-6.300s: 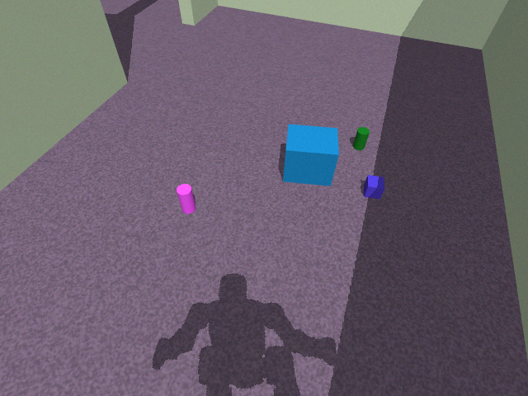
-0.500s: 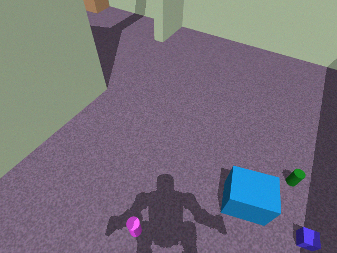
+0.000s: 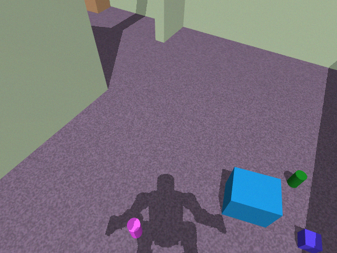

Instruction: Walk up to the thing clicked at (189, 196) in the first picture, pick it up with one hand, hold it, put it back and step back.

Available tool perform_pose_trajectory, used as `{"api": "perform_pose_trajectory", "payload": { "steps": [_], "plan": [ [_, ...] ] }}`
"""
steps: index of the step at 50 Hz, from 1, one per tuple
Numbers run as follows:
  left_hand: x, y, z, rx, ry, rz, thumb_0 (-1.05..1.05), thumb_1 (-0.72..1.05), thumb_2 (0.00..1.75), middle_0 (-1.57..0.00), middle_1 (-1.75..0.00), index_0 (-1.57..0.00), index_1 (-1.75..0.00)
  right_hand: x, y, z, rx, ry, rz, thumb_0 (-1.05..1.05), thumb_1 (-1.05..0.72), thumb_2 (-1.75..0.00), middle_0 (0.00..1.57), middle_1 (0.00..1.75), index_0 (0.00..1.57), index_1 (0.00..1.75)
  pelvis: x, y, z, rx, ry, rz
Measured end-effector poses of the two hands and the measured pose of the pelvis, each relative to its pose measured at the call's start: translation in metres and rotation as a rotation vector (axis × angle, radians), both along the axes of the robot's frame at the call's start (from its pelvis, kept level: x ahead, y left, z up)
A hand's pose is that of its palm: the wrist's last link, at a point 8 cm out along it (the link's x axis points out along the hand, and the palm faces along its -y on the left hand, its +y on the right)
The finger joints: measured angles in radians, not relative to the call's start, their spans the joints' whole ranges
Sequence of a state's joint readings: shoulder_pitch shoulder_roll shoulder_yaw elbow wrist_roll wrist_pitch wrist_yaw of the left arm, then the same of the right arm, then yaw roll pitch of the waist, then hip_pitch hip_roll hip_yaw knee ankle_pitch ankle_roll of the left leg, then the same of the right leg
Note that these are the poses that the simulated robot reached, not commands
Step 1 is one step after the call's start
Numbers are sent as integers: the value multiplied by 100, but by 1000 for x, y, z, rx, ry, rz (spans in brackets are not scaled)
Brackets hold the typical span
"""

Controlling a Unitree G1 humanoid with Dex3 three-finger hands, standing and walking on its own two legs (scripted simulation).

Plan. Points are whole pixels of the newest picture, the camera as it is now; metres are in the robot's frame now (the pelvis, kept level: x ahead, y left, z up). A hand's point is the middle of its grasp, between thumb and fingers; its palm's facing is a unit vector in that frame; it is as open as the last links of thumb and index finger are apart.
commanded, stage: stand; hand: left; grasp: from the side
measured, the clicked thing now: (135, 228) +0.34 +0.17 -0.71
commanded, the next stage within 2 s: go down in 0.44 s
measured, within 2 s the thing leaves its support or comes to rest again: neither
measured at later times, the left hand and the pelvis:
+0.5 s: hand out of the picture +0.07 +0.25 -0.16, palm faces -0.03 -0.94 -0.34, open 7.4 cm; pelvis +0.00 +0.00 +0.00, yaw +0 degrees
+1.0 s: hand out of the picture +0.14 +0.27 -0.20, palm faces +0.05 -0.95 -0.31, open 15.4 cm; pelvis -0.02 +0.00 -0.06, yaw -2 degrees
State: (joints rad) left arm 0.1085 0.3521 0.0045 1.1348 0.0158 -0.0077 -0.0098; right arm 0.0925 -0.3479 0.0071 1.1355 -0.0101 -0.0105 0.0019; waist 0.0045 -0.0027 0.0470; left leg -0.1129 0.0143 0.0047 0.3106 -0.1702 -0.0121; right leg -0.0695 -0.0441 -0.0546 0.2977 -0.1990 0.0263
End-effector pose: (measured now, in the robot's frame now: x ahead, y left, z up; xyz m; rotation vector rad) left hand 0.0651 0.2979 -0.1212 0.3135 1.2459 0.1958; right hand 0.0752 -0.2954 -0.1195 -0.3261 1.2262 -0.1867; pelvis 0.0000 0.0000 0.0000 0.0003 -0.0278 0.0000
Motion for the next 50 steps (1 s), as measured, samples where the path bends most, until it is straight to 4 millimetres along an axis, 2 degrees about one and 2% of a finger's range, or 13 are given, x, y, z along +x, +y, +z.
{"api": "perform_pose_trajectory", "payload": {
  "steps": [28,31,37,40,45,50],
  "plan": [
    [-4,1,-1,-1,6,-2,0,90,89,-20,-30,-20,-30,-6,0,0,-1,7,-8,0,-90,-90,21,30,21,30,-1,1,0,1,-3,-2],
    [12,-3,0,-6,-71,25,1,86,85,-18,-26,-17,-26,-1,6,1,3,-72,-18,0,-92,-91,21,30,21,30,-6,2,-3,0,27,0],
    [62,-1,-11,-22,-142,20,1,60,60,-9,-15,-9,-15,-2,25,-5,35,-141,-25,0,-94,-91,20,30,20,30,-18,-2,-15,-4,114,-10],
    [77,3,-16,-21,-167,12,1,44,45,-6,-12,-7,-11,-8,31,-9,50,-157,-47,0,-93,-91,21,30,20,30,-19,-2,-22,-5,144,-18],
    [77,10,-28,-29,-162,15,0,15,27,-5,-9,-5,-9,-13,35,-19,61,-177,-68,0,-91,-91,21,30,21,30,-19,1,-36,-9,194,-28],
    [66,21,-44,-27,-178,15,0,-12,17,-5,-9,-5,-8,-5,33,-35,41,-223,-55,0,-89,-90,21,30,21,30,-21,4,-59,-12,247,-30]
  ]
}}
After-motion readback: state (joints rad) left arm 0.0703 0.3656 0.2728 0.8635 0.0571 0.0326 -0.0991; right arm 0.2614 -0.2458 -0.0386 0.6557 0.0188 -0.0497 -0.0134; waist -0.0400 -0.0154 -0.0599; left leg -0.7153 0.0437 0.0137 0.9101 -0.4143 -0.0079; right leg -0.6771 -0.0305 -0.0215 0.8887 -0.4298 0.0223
